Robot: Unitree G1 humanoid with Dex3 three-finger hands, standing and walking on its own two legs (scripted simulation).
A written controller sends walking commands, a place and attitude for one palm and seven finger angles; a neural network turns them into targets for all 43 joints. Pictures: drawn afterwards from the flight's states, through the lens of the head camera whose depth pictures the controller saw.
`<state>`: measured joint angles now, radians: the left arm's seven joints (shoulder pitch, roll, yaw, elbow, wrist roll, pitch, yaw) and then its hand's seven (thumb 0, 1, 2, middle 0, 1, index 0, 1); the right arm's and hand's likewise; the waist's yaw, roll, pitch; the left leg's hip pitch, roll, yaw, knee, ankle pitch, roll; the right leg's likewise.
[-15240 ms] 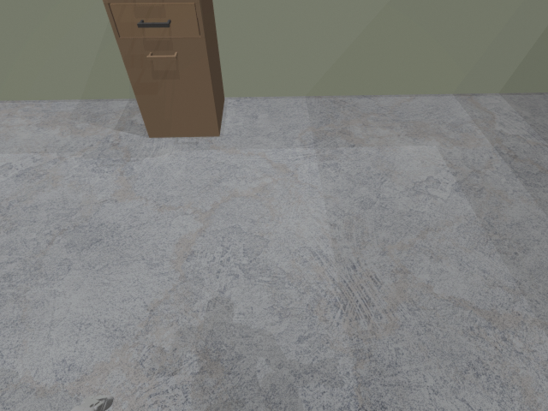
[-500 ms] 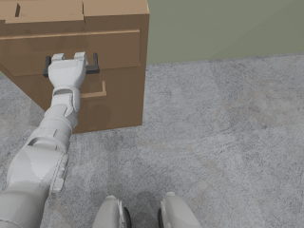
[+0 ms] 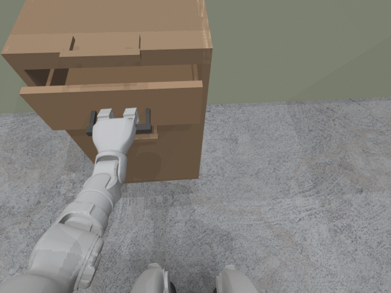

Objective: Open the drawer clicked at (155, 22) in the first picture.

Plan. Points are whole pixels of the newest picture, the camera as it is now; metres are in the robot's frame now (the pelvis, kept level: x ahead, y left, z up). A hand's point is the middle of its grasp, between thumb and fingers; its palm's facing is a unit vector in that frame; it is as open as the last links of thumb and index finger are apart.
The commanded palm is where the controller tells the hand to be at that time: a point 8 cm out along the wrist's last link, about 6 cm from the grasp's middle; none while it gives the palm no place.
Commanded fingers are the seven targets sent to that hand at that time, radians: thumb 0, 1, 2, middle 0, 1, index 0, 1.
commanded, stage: pull the drawer open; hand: left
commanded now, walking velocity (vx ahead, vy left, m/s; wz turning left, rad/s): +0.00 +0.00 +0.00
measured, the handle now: (120, 122) +0.50 +0.16 -0.02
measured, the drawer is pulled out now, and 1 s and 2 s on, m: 0.07 0.19 0.30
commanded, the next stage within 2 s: none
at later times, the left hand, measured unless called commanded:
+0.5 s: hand (121, 168) +0.39 +0.16 -0.04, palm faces -0.04 -0.05 -1.00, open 5.0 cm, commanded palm +0.35 +0.15 +0.00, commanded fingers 0.00 0.90 0.90 -0.40 -1.35 -0.40 -1.35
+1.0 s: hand (119, 198) +0.32 +0.15 -0.04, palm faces -0.02 -0.06 -1.00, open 5.1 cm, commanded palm +0.29 +0.14 +0.00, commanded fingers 0.00 0.90 0.90 -0.40 -1.35 -0.40 -1.35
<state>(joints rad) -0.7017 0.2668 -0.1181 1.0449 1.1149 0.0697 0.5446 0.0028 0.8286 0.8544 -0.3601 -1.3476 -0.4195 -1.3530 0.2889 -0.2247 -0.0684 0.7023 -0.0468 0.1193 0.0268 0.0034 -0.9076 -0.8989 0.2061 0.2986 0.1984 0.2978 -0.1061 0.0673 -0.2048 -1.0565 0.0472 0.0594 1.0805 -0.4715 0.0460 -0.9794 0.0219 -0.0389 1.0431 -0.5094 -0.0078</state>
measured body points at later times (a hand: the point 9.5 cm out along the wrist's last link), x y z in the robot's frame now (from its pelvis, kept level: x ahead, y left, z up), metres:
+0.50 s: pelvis +0.00 -0.02 +0.01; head +0.09 -0.03 +0.45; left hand +0.39 +0.16 +0.01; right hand +0.07 -0.27 -0.14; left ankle +0.01 +0.09 -0.66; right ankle -0.02 -0.12 -0.66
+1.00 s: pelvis -0.01 -0.02 +0.01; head +0.06 -0.04 +0.45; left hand +0.32 +0.15 +0.01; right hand +0.13 -0.26 -0.12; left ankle +0.01 +0.09 -0.66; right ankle -0.02 -0.12 -0.66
